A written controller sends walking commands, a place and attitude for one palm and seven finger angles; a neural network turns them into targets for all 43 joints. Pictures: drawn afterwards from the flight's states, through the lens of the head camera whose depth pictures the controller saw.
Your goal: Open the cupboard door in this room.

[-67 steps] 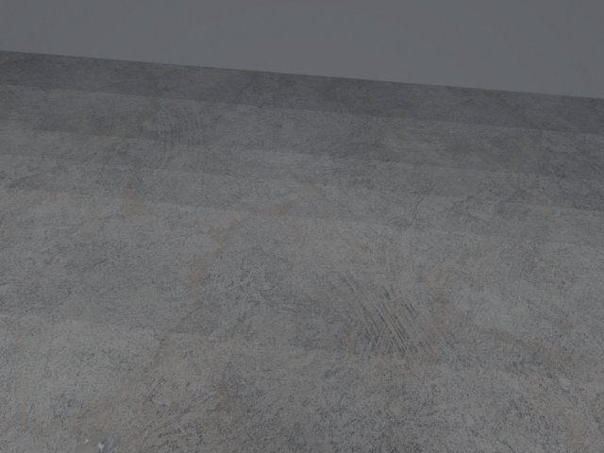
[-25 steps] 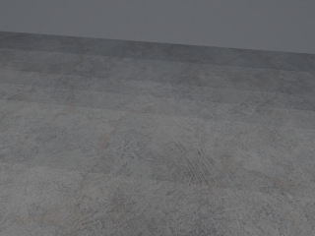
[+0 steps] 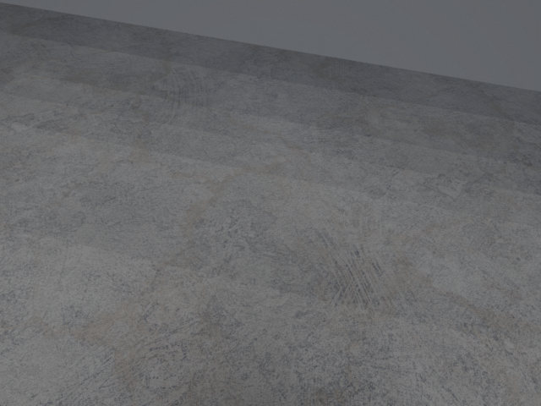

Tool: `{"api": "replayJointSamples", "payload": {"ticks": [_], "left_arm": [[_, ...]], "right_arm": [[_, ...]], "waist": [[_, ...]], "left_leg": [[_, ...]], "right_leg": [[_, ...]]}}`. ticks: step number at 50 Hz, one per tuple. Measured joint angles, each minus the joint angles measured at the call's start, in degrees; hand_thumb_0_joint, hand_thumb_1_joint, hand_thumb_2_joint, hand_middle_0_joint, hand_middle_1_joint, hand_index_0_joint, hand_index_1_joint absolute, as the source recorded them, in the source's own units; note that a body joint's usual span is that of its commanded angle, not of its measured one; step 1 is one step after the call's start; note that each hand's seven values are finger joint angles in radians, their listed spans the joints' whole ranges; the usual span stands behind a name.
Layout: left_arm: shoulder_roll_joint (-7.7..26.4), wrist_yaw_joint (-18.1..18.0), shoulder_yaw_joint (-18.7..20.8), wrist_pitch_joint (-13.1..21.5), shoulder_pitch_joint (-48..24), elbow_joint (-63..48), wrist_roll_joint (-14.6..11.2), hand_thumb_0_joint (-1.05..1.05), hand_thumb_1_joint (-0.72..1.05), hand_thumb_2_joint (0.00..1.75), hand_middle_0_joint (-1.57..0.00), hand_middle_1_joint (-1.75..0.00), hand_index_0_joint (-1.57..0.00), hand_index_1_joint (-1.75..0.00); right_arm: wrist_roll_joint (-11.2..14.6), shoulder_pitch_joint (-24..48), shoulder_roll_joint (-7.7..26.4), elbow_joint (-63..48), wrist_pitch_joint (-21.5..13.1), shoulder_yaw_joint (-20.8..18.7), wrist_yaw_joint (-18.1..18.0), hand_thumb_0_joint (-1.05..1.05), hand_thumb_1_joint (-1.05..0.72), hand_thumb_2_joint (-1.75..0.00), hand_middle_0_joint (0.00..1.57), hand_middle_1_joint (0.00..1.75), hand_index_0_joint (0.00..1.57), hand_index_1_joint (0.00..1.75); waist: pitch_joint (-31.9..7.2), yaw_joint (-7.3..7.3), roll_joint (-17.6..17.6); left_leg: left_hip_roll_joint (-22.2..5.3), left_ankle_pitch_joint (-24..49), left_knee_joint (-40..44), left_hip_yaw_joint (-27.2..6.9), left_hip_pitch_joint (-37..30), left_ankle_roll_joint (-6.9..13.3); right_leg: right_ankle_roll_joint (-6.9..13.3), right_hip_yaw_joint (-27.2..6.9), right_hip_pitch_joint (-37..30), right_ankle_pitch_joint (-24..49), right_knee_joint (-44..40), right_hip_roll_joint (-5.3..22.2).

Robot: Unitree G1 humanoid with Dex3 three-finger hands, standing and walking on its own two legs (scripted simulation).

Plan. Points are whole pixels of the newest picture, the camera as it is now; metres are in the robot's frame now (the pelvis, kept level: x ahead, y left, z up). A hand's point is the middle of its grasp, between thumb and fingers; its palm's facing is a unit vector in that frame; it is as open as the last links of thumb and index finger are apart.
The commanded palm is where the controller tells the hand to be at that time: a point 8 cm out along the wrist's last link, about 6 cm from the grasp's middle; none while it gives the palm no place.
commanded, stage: turn or walk to find it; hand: left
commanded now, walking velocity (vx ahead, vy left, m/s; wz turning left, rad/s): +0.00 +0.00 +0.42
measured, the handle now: out of the picture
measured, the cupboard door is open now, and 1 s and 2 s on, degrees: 0 0 0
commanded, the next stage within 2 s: none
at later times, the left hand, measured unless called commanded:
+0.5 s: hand out of the picture -0.04 +0.17 -0.15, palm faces +0.26 -0.93 -0.27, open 7.4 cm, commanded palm none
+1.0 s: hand out of the picture -0.10 +0.20 -0.15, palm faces +0.47 -0.84 -0.26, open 7.4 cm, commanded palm none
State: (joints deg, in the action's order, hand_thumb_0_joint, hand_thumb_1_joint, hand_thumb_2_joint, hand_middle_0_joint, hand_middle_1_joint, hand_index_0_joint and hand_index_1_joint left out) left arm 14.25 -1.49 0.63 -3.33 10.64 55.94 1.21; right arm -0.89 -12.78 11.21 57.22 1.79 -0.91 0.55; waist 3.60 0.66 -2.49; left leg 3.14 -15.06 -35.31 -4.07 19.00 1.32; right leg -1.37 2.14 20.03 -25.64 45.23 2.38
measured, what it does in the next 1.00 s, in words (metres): steps on the spot, turning left: right foot, then left foot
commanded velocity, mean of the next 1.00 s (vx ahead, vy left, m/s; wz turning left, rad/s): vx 0.00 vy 0.00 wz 0.42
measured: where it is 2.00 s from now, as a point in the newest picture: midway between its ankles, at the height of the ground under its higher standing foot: outside the picture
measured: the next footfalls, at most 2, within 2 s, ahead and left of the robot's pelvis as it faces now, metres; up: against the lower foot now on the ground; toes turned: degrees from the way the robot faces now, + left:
right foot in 0.26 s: +0.01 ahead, -0.14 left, +0.00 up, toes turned +8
left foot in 0.64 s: -0.07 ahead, +0.11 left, +0.00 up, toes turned +23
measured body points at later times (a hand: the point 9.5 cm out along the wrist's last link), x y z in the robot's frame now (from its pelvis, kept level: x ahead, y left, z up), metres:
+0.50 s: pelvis -0.04 -0.04 +0.01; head -0.02 -0.04 +0.46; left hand -0.05 +0.22 -0.13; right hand +0.07 -0.29 -0.13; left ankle -0.08 +0.10 -0.66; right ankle -0.03 -0.15 -0.73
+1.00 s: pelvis -0.08 -0.02 +0.01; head -0.06 -0.01 +0.46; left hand -0.12 +0.25 -0.13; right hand +0.09 -0.20 -0.14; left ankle -0.11 +0.09 -0.73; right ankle -0.02 -0.14 -0.70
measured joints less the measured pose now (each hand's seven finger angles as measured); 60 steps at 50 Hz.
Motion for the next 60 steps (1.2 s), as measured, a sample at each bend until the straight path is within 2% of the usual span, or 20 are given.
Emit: {"api": "replayJointSamples", "payload": {"ticks": [2, 5, 9, 12, 14, 16, 19, 21, 24, 29, 31, 32, 33, 35, 39, 45, 50, 53, 56, 60], "left_arm": [[-0.2, 0.0, 0.4, 0.0, -0.3, -0.4, -0.1, 0.01, 0.91, 0.9, -0.2, -0.3, -0.2, -0.3], [-0.8, 0.0, 0.9, 0.4, -0.5, -1.2, -0.3, 0.01, 0.91, 0.9, -0.2, -0.3, -0.2, -0.3], [-1.5, 0.0, 1.2, 0.8, -0.8, -2.5, -0.6, 0.01, 0.91, 0.9, -0.2, -0.3, -0.2, -0.3], [-1.7, -0.1, 1.3, 1.5, -0.4, -3.6, -0.7, 0.01, 0.91, 0.9, -0.2, -0.3, -0.2, -0.3], [-2.0, -0.2, 1.4, 2.0, 0.2, -4.0, -0.1, 0.01, 0.91, 0.9, -0.2, -0.3, -0.2, -0.3], [-2.5, -0.4, 1.2, 2.1, 1.0, -4.0, 0.1, 0.01, 0.91, 0.9, -0.2, -0.3, -0.2, -0.3], [-2.7, -0.4, 1.1, 2.1, 2.6, -3.4, 0.3, 0.01, 0.91, 0.9, -0.2, -0.3, -0.2, -0.3], [-2.7, -0.4, 1.0, 2.3, 3.2, -3.0, 0.4, 0.01, 0.91, 0.9, -0.2, -0.3, -0.2, -0.3], [-2.6, -0.3, 0.9, 2.7, 4.0, -2.8, 0.6, 0.01, 0.91, 0.9, -0.2, -0.3, -0.2, -0.3], [-1.9, 0.0, 1.0, 2.9, 4.9, -2.4, 1.0, 0.01, 0.91, 0.9, -0.21, -0.3, -0.2, -0.3], [-1.4, 0.1, 1.2, 2.6, 5.3, -2.0, 0.8, 0.01, 0.91, 0.9, -0.21, -0.3, -0.2, -0.3], [-1.0, 0.2, 1.4, 2.3, 5.6, -1.9, 0.6, 0.01, 0.91, 0.9, -0.21, -0.3, -0.2, -0.3], [-0.4, 0.2, 1.7, 1.7, 5.5, -1.6, 0.4, 0.01, 0.91, 0.9, -0.21, -0.3, -0.2, -0.3], [0.6, -0.1, 2.2, 0.3, 5.3, -0.7, 0.4, 0.01, 0.91, 0.9, -0.21, -0.3, -0.2, -0.3], [1.2, 0.3, 2.7, -0.5, 4.0, 0.2, 0.1, 0.01, 0.91, 0.9, -0.2, -0.3, -0.2, -0.3], [0.2, 0.6, 2.7, 0.0, 1.7, -1.5, -0.1, 0.01, 0.91, 0.9, -0.2, -0.3, -0.2, -0.3], [-1.3, 0.4, 2.4, 0.7, -0.1, -3.3, -0.3, 0.01, 0.91, 0.9, -0.2, -0.3, -0.2, -0.3], [-2.0, 0.3, 2.0, 2.0, 0.0, -4.5, -0.2, 0.01, 0.91, 0.9, -0.2, -0.3, -0.2, -0.3], [-3.4, 0.1, 1.5, 2.7, 0.1, -4.9, 0.3, 0.01, 0.91, 0.9, -0.2, -0.3, -0.2, -0.3], [-4.1, 0.0, 1.1, 2.5, 1.4, -4.6, 0.4, 0.01, 0.91, 0.9, -0.2, -0.3, -0.2, -0.3]], "right_arm": [[0.0, -0.5, -1.0, -0.5, -0.1, 0.1, -0.3, 0.0, -0.91, -0.9, 0.2, 0.3, 0.2, 0.3], [-0.1, -1.1, -1.6, -0.8, 0.1, -0.2, -0.6, 0.0, -0.91, -0.9, 0.2, 0.3, 0.2, 0.3], [-0.2, -1.5, -1.0, -1.3, 0.6, -1.1, -0.8, 0.0, -0.91, -0.9, 0.2, 0.3, 0.2, 0.3], [-0.1, -1.8, -0.1, -1.8, 1.2, -1.9, -0.6, 0.0, -0.9, -0.9, 0.2, 0.3, 0.2, 0.3], [0.1, -1.6, 0.8, -2.1, 1.8, -2.8, -0.5, 0.0, -0.91, -0.9, 0.2, 0.3, 0.2, 0.3], [-0.1, -1.3, 1.9, -1.8, 2.5, -3.6, -0.2, 0.0, -0.91, -0.9, 0.2, 0.3, 0.2, 0.3], [-0.1, -1.0, 3.3, -1.6, 2.7, -4.3, 0.3, 0.01, -0.91, -0.9, 0.2, 0.3, 0.2, 0.3], [-0.1, -0.8, 3.7, -1.6, 2.6, -4.4, 0.3, 0.01, -0.91, -0.9, 0.2, 0.3, 0.2, 0.3], [0.1, -0.3, 3.9, -1.3, 2.7, -4.2, 0.3, 0.0, -0.91, -0.9, 0.2, 0.3, 0.2, 0.3], [0.6, 2.2, 3.4, -1.0, 2.5, -3.2, 0.2, 0.01, -0.91, -0.9, 0.19, 0.3, 0.2, 0.3], [0.7, 3.1, 3.1, -1.6, 1.7, -2.7, 0.2, 0.01, -0.91, -0.9, 0.19, 0.3, 0.2, 0.3], [0.6, 3.5, 3.1, -2.0, 1.1, -2.5, 0.3, 0.01, -0.91, -0.9, 0.19, 0.3, 0.2, 0.3], [0.5, 4.2, 2.5, -2.2, 0.6, -2.4, 0.2, 0.01, -0.91, -0.9, 0.19, 0.3, 0.2, 0.3], [0.4, 5.0, 1.2, -2.6, -0.1, -1.8, 0.1, 0.0, -0.91, -0.9, 0.19, 0.3, 0.2, 0.3], [0.2, 4.9, -0.4, -3.2, -0.7, -1.0, -0.7, 0.0, -0.91, -0.9, 0.2, 0.3, 0.2, 0.3], [0.1, 3.7, -1.0, -3.0, -0.4, -0.8, -0.8, 0.0, -0.91, -0.9, 0.2, 0.3, 0.2, 0.3], [-0.3, 2.2, -0.4, -2.7, 0.5, -1.5, -0.5, 0.0, -0.91, -0.9, 0.2, 0.3, 0.2, 0.3], [0.0, 1.0, 0.4, -2.6, 1.0, -2.2, -0.3, 0.0, -0.91, -0.9, 0.2, 0.3, 0.2, 0.3], [0.0, 0.4, 1.5, -2.1, 2.0, -3.2, -0.2, 0.0, -0.91, -0.9, 0.2, 0.3, 0.2, 0.3], [-0.2, -0.2, 2.5, -1.1, 2.8, -4.1, 0.5, 0.01, -0.91, -0.9, 0.2, 0.3, 0.2, 0.3]], "waist": [[0.4, 0.21, 0.3], [0.5, 0.36, 1.4], [0.1, 0.88, 3.2], [-0.7, 0.86, 3.9], [-0.7, 0.53, 4.4], [-0.7, 0.39, 4.8], [-0.9, 0.39, 4.5], [-0.9, 0.51, 3.7], [-0.7, 0.07, 2.5], [0.3, -1.42, 0.6], [0.5, -1.65, 0.0], [0.3, -1.65, -0.1], [0.8, -2.01, -1.2], [1.2, -2.57, -2.1], [1.0, -2.22, -1.4], [0.5, -1.48, 0.7], [0.1, -0.24, 2.7], [-0.6, -0.08, 3.6], [-0.1, 0.11, 5.0], [-0.1, 0.32, 4.8]], "left_leg": [[0.2, 1.6, 1.9, -1.1, 0.0, 0.1], [0.2, 4.1, 4.8, -3.0, 0.0, -0.2], [0.4, 6.5, 7.0, -5.8, 0.7, -1.1], [1.3, 7.2, 6.3, -7.5, 2.1, -2.4], [1.6, 0.6, -0.1, -6.7, 5.0, -2.7], [1.4, -5.9, -11.5, -3.8, 8.6, -2.8], [-0.3, -5.7, -25.0, 0.2, 11.5, -3.4], [-1.7, -5.4, -27.8, 2.1, 11.0, -4.0], [-3.3, -7.2, -24.8, 3.8, 8.0, -4.6], [-4.3, -9.9, -11.1, 6.0, 0.7, -4.4], [-4.2, -5.7, -2.0, 7.0, -3.3, -3.8], [-4.3, -1.6, 1.7, 7.0, -4.7, -2.7], [-3.5, -1.5, 1.1, 7.3, -4.2, -1.6], [-3.1, -3.6, 0.0, 7.5, -4.0, -0.1], [-2.8, -2.0, 3.5, 5.8, -5.2, 0.4], [-1.7, 1.3, 7.2, 3.2, -5.8, 0.7], [-0.8, 2.1, 6.5, 0.8, -4.3, -0.1], [-0.1, 1.0, 2.9, -0.5, -1.6, -1.2], [0.1, -9.1, -11.5, -0.3, 4.0, -2.1], [-1.8, -6.9, -28.1, 2.2, 8.9, -3.3]], "right_leg": [[-0.2, -1.1, 2.2, -2.2, 6.7, -1.1], [-0.6, -1.5, 2.6, -2.7, 8.3, -2.0], [-0.7, -2.1, -0.4, -2.2, 1.1, -2.8], [-0.4, -2.2, -5.4, 3.1, -10.7, -3.0], [1.5, -1.4, -6.4, 8.3, -13.8, -2.7], [2.2, -0.1, -6.9, 8.0, -13.3, -2.0], [2.3, 1.3, -8.5, 8.3, -15.1, -0.8], [2.2, 2.3, -9.1, 8.6, -15.8, 0.2], [1.9, 3.8, -9.2, 8.6, -15.8, 1.7], [0.7, 6.0, -7.4, 7.8, -13.4, 3.9], [-0.3, 6.9, -6.0, 6.7, -10.8, 4.8], [-0.8, 7.4, -4.8, 5.7, -8.6, 5.3], [-1.3, 6.2, -3.1, 2.1, -4.7, 5.8], [-1.7, 3.3, 0.6, -3.9, 4.7, 4.6], [-2.3, 1.2, 4.7, -1.6, 14.6, 2.6], [-2.9, -0.1, 3.9, 0.4, 9.6, 1.5], [-2.3, -0.5, -0.5, 1.5, -1.2, 0.0], [-1.1, 0.2, -5.3, 7.5, -12.6, -0.5], [2.0, 2.3, -5.2, 8.4, -11.9, -0.4], [2.6, 4.3, -6.9, 9.8, -14.7, 0.6]]}}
